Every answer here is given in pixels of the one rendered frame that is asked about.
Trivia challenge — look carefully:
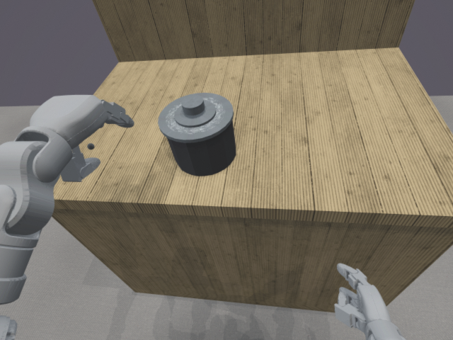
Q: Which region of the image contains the left robot upper arm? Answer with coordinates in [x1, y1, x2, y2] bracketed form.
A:
[0, 315, 17, 340]

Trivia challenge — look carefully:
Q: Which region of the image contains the table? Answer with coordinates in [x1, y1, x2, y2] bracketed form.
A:
[52, 0, 453, 312]

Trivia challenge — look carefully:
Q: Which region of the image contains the right robot hand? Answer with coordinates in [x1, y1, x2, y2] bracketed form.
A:
[334, 263, 391, 333]

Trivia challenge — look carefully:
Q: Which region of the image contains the robot right forearm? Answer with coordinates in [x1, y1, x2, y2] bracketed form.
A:
[365, 319, 406, 340]

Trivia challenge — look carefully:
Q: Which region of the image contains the robot left forearm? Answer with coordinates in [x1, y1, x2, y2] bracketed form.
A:
[0, 126, 73, 305]

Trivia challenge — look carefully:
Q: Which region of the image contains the lid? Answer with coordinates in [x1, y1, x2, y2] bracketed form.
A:
[158, 93, 234, 143]

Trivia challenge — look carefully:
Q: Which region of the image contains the knob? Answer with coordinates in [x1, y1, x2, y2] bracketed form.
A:
[181, 95, 205, 115]

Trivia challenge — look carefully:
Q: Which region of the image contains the left robot hand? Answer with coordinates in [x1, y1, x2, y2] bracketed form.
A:
[30, 95, 134, 182]

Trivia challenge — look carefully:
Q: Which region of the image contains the pot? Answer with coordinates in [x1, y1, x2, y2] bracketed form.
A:
[167, 121, 236, 176]

